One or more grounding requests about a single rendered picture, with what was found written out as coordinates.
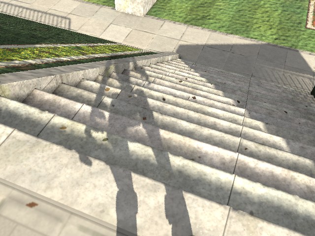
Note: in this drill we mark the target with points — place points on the stairs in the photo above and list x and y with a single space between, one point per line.
240 141

